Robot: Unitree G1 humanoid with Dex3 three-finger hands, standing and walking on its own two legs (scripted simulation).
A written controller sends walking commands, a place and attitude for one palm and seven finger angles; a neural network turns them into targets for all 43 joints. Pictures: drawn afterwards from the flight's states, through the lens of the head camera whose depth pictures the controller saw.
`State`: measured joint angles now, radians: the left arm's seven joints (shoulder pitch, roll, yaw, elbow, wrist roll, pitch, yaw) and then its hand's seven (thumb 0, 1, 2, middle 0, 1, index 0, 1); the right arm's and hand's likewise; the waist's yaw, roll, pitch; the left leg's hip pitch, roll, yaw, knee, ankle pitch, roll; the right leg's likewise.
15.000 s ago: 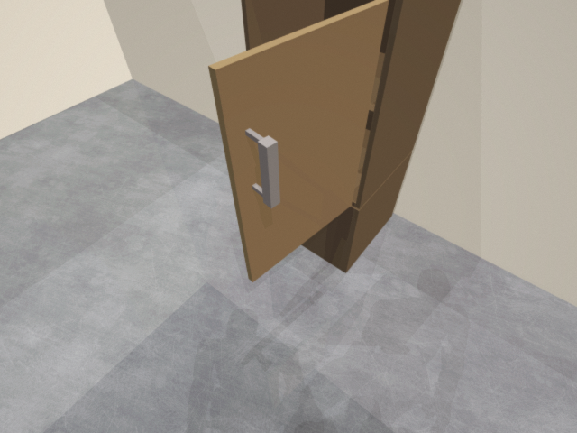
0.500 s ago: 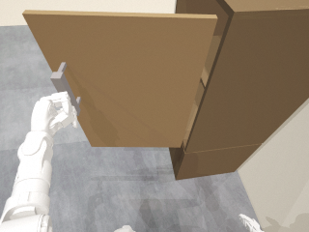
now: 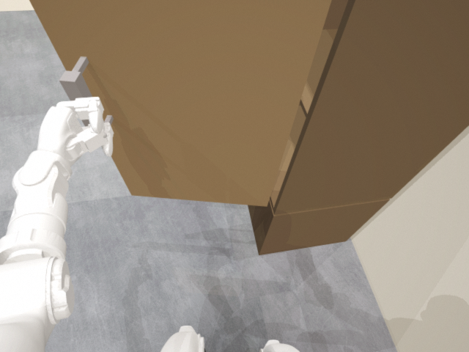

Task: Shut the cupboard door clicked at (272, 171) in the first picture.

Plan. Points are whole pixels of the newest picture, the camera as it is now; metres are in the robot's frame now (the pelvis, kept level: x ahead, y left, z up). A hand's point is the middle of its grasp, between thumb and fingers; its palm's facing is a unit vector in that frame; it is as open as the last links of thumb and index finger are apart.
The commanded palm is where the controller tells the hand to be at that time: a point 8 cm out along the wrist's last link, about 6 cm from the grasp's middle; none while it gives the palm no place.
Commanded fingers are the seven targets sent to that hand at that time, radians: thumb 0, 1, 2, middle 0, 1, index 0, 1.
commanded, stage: push the door shut along its arc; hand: left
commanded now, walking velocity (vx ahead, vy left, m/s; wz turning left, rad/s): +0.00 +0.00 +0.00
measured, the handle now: (93, 103) +0.52 +0.25 +0.10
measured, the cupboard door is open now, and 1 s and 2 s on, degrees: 76 62 55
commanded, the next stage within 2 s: pull the fist back off the door in 1.34 s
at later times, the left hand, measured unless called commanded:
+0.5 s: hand (119, 110) +0.50 +0.20 +0.10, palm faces -0.21 -0.98 +0.00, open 3.1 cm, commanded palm +0.51 +0.23 +0.10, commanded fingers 0.00 0.90 0.90 -1.30 -1.50 -1.30 -1.50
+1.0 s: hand (149, 87) +0.56 +0.15 +0.10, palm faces -0.33 -0.94 +0.00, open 3.1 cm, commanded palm +0.57 +0.19 +0.10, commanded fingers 0.00 0.90 0.90 -1.30 -1.50 -1.30 -1.50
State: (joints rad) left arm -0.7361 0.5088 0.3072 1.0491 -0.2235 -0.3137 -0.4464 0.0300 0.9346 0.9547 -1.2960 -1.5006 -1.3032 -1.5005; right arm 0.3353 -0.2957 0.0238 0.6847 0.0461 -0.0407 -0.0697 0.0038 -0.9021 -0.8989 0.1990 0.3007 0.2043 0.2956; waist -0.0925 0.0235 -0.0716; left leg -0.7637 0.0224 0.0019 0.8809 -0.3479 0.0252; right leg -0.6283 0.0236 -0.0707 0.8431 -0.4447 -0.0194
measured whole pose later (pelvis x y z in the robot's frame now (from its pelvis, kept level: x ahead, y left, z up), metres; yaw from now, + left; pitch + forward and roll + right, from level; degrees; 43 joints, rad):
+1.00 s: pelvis +0.00 +0.01 -0.03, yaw -3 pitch +24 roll -5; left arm -1.23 0.70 0.31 1.33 -0.08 -0.22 -0.54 0.01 0.90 0.90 -1.30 -1.50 -1.30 -1.50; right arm 0.39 -0.30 0.05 0.68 0.00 -0.05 -0.06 0.00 -0.90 -0.90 0.20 0.30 0.21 0.30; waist -0.24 0.05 -0.08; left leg -1.07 0.06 0.00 1.06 -0.41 0.04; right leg -0.92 0.05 -0.07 0.98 -0.48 -0.01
